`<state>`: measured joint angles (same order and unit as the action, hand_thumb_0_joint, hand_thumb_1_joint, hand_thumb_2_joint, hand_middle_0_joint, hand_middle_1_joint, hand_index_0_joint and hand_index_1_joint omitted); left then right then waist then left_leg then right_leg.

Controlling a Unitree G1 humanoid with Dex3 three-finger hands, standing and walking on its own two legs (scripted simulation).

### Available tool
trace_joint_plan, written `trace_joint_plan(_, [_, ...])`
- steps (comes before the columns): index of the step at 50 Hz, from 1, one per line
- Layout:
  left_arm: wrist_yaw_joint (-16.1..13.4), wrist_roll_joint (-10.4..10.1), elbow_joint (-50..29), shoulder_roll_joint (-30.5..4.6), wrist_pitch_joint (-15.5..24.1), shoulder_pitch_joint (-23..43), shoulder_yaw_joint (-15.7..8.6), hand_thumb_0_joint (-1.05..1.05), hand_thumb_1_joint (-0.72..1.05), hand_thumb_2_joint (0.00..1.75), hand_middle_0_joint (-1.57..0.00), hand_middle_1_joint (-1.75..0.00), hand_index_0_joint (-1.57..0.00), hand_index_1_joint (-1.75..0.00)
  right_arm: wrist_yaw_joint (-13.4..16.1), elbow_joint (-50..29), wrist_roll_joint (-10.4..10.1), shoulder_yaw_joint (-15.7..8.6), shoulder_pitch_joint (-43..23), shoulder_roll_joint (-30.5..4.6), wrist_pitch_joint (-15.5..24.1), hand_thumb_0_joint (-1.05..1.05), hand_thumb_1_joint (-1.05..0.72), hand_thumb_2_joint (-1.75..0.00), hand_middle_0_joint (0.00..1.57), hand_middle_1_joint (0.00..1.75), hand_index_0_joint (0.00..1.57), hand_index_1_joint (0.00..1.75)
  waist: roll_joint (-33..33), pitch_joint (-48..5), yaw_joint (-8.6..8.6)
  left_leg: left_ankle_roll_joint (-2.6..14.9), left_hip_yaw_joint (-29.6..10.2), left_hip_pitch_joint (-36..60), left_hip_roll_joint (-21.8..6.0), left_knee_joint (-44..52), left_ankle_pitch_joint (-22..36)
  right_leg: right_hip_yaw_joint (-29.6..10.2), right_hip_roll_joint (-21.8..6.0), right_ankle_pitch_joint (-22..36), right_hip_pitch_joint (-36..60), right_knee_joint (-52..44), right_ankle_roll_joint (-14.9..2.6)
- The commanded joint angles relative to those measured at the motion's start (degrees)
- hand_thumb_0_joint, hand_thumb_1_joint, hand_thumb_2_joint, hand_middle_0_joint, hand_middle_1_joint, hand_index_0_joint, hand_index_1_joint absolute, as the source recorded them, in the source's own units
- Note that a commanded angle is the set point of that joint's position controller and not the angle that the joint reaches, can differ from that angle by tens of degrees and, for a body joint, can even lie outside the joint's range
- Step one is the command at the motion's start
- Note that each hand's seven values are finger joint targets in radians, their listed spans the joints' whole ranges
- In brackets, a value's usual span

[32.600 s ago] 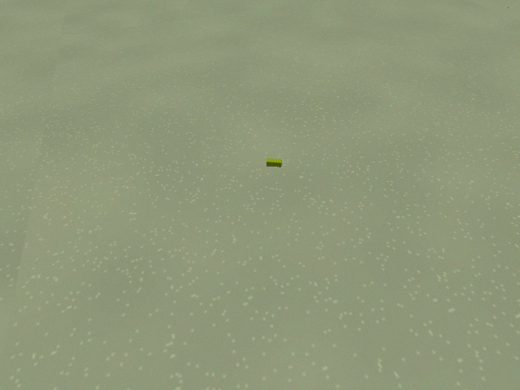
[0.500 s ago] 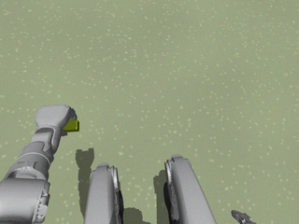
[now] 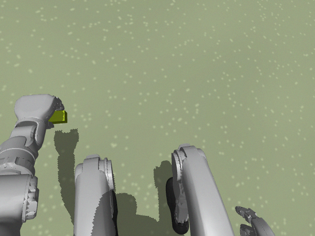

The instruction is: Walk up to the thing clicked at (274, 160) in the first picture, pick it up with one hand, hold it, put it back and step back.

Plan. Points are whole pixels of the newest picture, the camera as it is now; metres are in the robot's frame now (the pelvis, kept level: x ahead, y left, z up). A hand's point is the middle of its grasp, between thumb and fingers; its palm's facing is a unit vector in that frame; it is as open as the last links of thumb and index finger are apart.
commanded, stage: crouch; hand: left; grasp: from above
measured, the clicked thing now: (49, 117) +0.44 +0.28 -0.21
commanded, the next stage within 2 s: lower in 0.50 s
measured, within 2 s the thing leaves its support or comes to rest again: rests again in 1.76 s
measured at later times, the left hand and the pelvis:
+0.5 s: hand (52, 124) +0.43 +0.28 -0.23, palm faces -0.46 -0.04 -0.89, open 6.2 cm; pelvis -0.01 +0.00 -0.06, yaw -1 degrees
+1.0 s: hand (58, 127) +0.43 +0.28 -0.28, palm faces -0.46 -0.06 -0.88, open 6.2 cm; pelvis +0.00 +0.00 -0.09, yaw -3 degrees
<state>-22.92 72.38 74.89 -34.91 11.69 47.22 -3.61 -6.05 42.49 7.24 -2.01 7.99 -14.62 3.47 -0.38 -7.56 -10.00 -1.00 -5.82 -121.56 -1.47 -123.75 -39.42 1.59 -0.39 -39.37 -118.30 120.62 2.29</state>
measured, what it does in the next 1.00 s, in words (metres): lowers itself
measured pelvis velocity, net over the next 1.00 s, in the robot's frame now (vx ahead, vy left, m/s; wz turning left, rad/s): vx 0.00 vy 0.00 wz -0.05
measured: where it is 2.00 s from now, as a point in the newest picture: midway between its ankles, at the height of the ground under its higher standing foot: (144, 221)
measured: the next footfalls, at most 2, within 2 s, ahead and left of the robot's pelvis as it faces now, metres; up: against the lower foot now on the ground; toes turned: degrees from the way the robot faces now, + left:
none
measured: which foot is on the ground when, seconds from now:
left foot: down 0.00-1.00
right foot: down 0.00-1.00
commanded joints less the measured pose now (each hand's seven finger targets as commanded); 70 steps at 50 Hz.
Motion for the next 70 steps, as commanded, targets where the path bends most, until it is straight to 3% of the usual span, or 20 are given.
trace_joint_plan(1, [-2.3,-0.4,-9.2,-16.1,0.6,19.3,-3.5,0.0,0.87,0.21,-1.24,-0.13,-1.25,-0.11,0.0,-0.5,0.1,-4.2,12.3,-12.5,0.7,0.0,-0.91,-0.9,0.2,0.3,0.2,0.3,-12.4,-38.5,-0.53,2.29,4.3,29.2,1.6,10.9,11.8,4.1,1.7,13.6,17.0,-11.5,-3.97])
trace_joint_plan(2, [-2.2,-0.5,-5.3,-14.8,0.3,16.6,-2.8,0.0,0.88,0.21,-1.25,-0.11,-1.26,-0.1,-0.1,-0.7,0.1,-4.0,11.7,-12.2,0.7,0.0,-0.91,-0.9,0.2,0.3,0.2,0.3,-11.5,-38.0,-0.23,2.44,4.6,28.6,1.7,10.4,11.5,4.1,1.9,13.4,17.3,-11.7,-3.87])
trace_joint_plan(6, [-2.5,-0.4,-6.3,-16.4,1.3,19.0,-3.6,0.0,0.9,0.17,-1.25,-0.11,-1.27,-0.09,-0.4,-0.1,0.3,-4.0,12.0,-12.7,0.7,0.0,-0.91,-0.9,0.2,0.3,0.2,0.3,-12.1,-37.5,-0.71,2.39,4.4,26.8,1.5,8.8,10.6,4.4,1.8,12.6,15.4,-9.8,-3.89])
trace_joint_plan(7, [-2.7,-0.1,-5.3,-16.8,1.3,18.2,-3.9,0.0,0.87,0.16,-1.24,-0.09,-1.26,-0.08,-0.4,0.0,0.2,-3.9,11.4,-12.8,0.7,0.0,-0.91,-0.9,0.2,0.3,0.2,0.3,-12.0,-37.9,0.04,2.37,4.4,26.6,1.6,8.7,10.4,4.5,2.0,12.2,14.7,-9.1,-4.08])
trace_joint_plan(9, [-2.9,0.3,-6.1,-17.2,1.9,20.7,-3.7,0.0,0.89,0.14,-1.26,-0.07,-1.28,-0.06,-0.5,0.2,0.5,-3.8,11.6,-13.1,0.6,0.0,-0.91,-0.9,0.2,0.3,0.2,0.3,-13.6,-38.0,-0.8,2.12,4.2,26.5,1.6,8.0,10.2,4.7,2.0,11.9,13.1,-7.9,-4.2])
trace_joint_plan(10, [-3.2,0.6,-6.4,-18.5,2.1,20.5,-4.9,0.0,0.89,0.14,-1.26,-0.08,-1.28,-0.06,-0.6,0.6,0.6,-3.8,12.2,-13.3,0.6,0.0,-0.91,-0.9,0.2,0.3,0.2,0.3,-13.7,-37.6,-0.63,2.07,3.9,27.0,1.5,7.8,10.6,4.9,1.7,12.2,12.6,-7.4,-4.13])
trace_joint_plan(12, [-3.3,1.0,-3.4,-16.8,2.1,18.9,-3.7,0.0,0.88,0.13,-1.25,-0.08,-1.27,-0.06,-0.8,0.6,0.7,-3.5,11.7,-13.1,0.7,0.0,-0.91,-0.91,0.2,0.3,0.2,0.3,-13.0,-36.6,-1.06,2.25,4.4,25.1,1.7,6.8,9.7,5.0,1.9,11.6,12.2,-7.1,-4.19])
trace_joint_plan(14, [-3.9,1.0,-3.1,-18.8,2.3,19.8,-5.3,0.0,0.9,0.14,-1.27,-0.06,-1.28,-0.05,-0.8,0.9,0.8,-3.3,11.7,-13.8,0.6,0.0,-0.91,-0.9,0.2,0.3,0.2,0.3,-13.4,-36.5,-0.81,2.19,4.0,24.7,1.7,6.5,9.3,5.2,1.9,11.1,10.7,-6.0,-4.16])
trace_joint_plan(16, [-4.1,1.3,-2.5,-17.6,2.3,21.3,-3.8,0.0,0.9,0.13,-1.27,-0.06,-1.28,-0.04,-0.9,1.0,1.1,-3.1,11.6,-13.3,0.8,0.0,-0.91,-0.9,0.2,0.3,0.2,0.3,-13.4,-36.2,-1.6,2.37,4.4,24.0,1.6,5.3,8.8,5.2,2.1,11.1,10.7,-6.0,-4.17])
trace_joint_plan(28, [-4.6,1.3,-0.3,-20.2,2.6,22.2,-4.3,0.0,0.87,0.12,-1.26,-0.04,-1.27,-0.04,-1.0,1.7,1.3,-1.9,10.9,-14.1,0.9,0.0,-0.91,-0.9,0.2,0.3,0.2,0.3,-14.2,-35.2,-1.36,2.42,4.5,19.6,1.8,2.5,7.4,6.0,2.5,9.8,8.7,-2.7,-4.23])
trace_joint_plan(39, [-6.0,2.3,4.2,-19.6,4.1,21.8,-3.8,0.0,0.9,0.16,-1.29,-0.05,-1.29,-0.05,-1.6,2.2,2.2,-0.4,10.1,-14.8,1.3,0.0,-0.91,-0.9,0.2,0.3,0.2,0.3,-14.3,-31.2,-3.45,2.29,3.5,18.1,2.0,-0.5,8.6,7.5,2.7,10.8,5.5,0.6,-3.81])
trace_joint_plan(42, [-7.2,2.5,4.1,-22.2,5.0,21.8,-5.5,0.0,0.89,0.15,-1.28,-0.06,-1.29,-0.06,-1.7,2.3,2.7,-0.2,10.0,-15.3,1.4,0.0,-0.91,-0.9,0.2,0.3,0.2,0.3,-14.5,-32.0,-3.06,2.22,3.7,17.8,1.9,-1.8,8.8,7.4,2.8,11.3,6.1,1.0,-3.82])
trace_joint_plan(51, [-10.2,3.7,4.9,-24.8,5.0,19.7,-8.1,0.0,0.91,0.16,-1.29,0.0,-1.29,-0.01,-2.4,2.7,4.6,0.4,9.2,-15.8,1.5,0.0,-0.89,-0.89,0.2,0.3,0.2,0.3,-15.5,-33.3,-3.49,2.29,3.6,15.9,1.7,-4.8,10.8,7.7,3.2,13.8,7.8,3.2,-3.31])
trace_joint_plan(54, [-10.4,3.5,6.9,-24.5,5.0,21.5,-7.2,0.0,0.9,0.14,-1.28,-0.02,-1.28,-0.01,-3.0,3.3,5.5,1.1,9.1,-16.0,1.9,0.0,-0.89,-0.89,0.2,0.3,0.2,0.3,-14.2,-31.9,-4.93,2.47,3.3,14.7,1.6,-6.2,10.9,8.0,3.4,14.6,7.4,3.7,-3.19])
trace_joint_plan(55, [-10.4,3.5,8.7,-24.0,4.9,20.0,-7.1,0.0,0.89,0.13,-1.27,-0.01,-1.28,0.0,-3.0,3.3,5.3,1.3,8.9,-16.0,2.0,0.0,-0.89,-0.89,0.2,0.3,0.2,0.3,-14.7,-31.0,-4.42,2.4,3.2,14.3,1.7,-5.9,10.1,8.0,3.5,13.5,7.3,3.7,-3.27])
trace_joint_plan(56, [-10.7,3.4,7.5,-25.3,5.2,22.1,-7.5,0.0,0.92,0.1,-1.27,-0.03,-1.28,-0.02,-3.2,3.2,5.8,1.5,8.8,-16.2,2.4,0.0,-0.89,-0.89,0.2,0.3,0.2,0.3,-14.9,-30.3,-5.17,2.43,3.2,13.5,1.6,-6.7,9.6,8.2,3.5,13.4,7.1,4.0,-3.3])
trace_joint_plan(58, [-11.2,3.5,7.7,-26.4,5.3,20.0,-8.7,0.0,0.91,0.12,-1.27,-0.02,-1.29,-0.01,-3.4,3.1,6.0,1.6,8.6,-16.9,2.5,0.0,-0.89,-0.89,0.2,0.3,0.2,0.3,-15.7,-30.4,-4.19,2.24,2.8,14.2,1.6,-6.4,9.9,8.9,3.5,13.0,7.0,4.6,-3.42])
trace_joint_plan(61, [-11.9,4.4,8.8,-28.3,5.4,19.3,-10.3,0.0,0.97,0.12,-1.3,-0.05,-1.32,-0.03,-4.0,2.9,6.9,1.7,8.6,-17.6,2.7,0.0,-0.89,-0.89,0.2,0.3,0.2,0.3,-15.9,-31.2,-4.78,2.19,2.8,14.5,1.5,-7.7,12.0,9.1,3.7,15.4,8.5,5.8,-3.22])
trace_joint_plan(66, [-12.3,4.3,10.2,-26.4,5.9,19.2,-8.7,0.0,0.96,0.13,-1.29,-0.05,-1.31,-0.04,-4.5,2.3,7.6,2.6,7.2,-17.6,3.1,0.0,-0.89,-0.89,0.2,0.3,0.2,0.3,-16.6,-29.0,-5.3,2.16,2.3,13.2,1.4,-7.9,9.9,9.7,4.0,13.6,7.0,5.5,-3.29])
trace_joint_plan(70, [-13.4,4.7,11.4,-28.3,6.2,18.4,-9.9,0.0,0.98,0.18,-1.31,-0.07,-1.33,-0.06,-4.9,2.9,8.4,3.0,7.5,-18.5,3.5,0.0,-0.89,-0.89,0.2,0.3,0.2,0.3,-16.6,-29.1,-5.92,2.06,1.7,14.0,1.3,-8.6,11.2,10.5,4.3,14.9,7.4,6.7,-3.05])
